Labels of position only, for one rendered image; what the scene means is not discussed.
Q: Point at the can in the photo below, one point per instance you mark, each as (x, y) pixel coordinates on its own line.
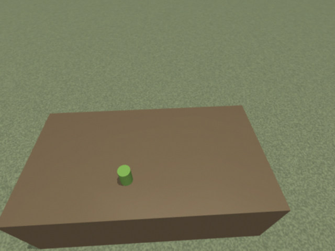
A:
(125, 175)

